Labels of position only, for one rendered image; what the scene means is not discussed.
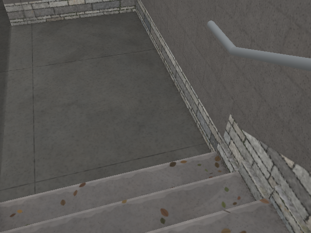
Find stairs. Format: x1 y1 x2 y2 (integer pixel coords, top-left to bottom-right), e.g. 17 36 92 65
0 151 290 233

